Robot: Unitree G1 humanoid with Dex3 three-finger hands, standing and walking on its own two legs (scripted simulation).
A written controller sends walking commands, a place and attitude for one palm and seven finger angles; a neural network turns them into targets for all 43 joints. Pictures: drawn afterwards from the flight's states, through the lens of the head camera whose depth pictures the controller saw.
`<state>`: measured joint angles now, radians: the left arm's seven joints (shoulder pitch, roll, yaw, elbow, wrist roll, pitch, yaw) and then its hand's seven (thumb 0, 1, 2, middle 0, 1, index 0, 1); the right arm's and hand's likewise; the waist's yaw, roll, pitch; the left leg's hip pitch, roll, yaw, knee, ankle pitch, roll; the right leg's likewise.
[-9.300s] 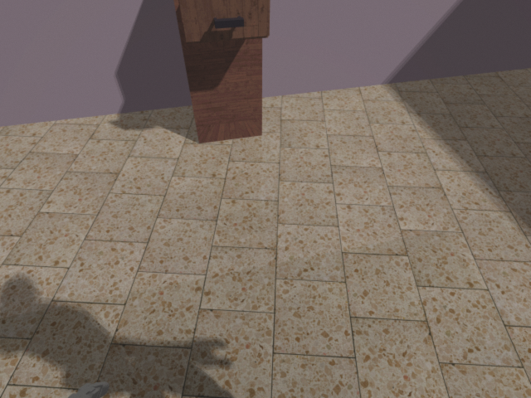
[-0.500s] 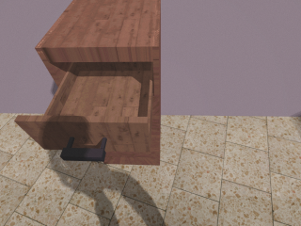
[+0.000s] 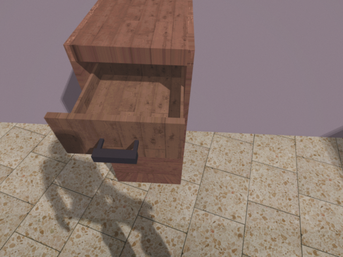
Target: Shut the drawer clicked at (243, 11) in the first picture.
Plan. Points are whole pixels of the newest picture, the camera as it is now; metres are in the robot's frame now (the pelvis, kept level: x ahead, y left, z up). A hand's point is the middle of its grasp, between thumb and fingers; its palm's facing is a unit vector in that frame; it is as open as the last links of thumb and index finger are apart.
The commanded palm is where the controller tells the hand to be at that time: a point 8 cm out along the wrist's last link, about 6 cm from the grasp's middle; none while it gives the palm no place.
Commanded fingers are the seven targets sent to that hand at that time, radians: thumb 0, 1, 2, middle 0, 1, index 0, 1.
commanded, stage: come to a stop and stand still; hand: left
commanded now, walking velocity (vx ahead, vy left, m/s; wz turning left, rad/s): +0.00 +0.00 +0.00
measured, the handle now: (117, 149) +0.37 +0.17 +0.01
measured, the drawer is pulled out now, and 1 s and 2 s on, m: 0.25 0.25 0.25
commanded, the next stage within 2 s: look again from close up in 0.58 s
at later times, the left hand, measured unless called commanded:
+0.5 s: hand out of the picture -0.08 +0.13 -0.18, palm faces +0.06 -0.99 -0.14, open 7.4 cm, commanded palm none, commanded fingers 0.00 0.90 0.90 -0.20 -0.30 -0.20 -0.30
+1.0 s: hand out of the picture -0.03 +0.17 -0.19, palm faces +0.09 -0.98 -0.16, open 7.4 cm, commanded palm none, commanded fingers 0.00 0.90 0.90 -0.20 -0.30 -0.20 -0.30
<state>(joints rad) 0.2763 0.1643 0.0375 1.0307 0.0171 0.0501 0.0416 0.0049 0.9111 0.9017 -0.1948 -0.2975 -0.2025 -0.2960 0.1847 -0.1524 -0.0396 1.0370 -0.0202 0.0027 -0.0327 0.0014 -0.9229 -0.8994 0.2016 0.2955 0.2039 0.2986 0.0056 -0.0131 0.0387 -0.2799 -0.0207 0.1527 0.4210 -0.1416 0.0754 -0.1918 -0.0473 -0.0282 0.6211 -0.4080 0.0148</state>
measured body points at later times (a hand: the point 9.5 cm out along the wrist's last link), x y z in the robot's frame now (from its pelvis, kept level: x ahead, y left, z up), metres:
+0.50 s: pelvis -0.04 -0.02 +0.00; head -0.04 -0.01 +0.45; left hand -0.08 +0.18 -0.16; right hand -0.10 -0.22 -0.16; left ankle +0.06 +0.08 -0.74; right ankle -0.06 -0.12 -0.74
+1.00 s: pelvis -0.02 +0.01 -0.01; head -0.04 +0.03 +0.44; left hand -0.03 +0.22 -0.17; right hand -0.01 -0.22 -0.16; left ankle +0.06 +0.08 -0.74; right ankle -0.06 -0.12 -0.74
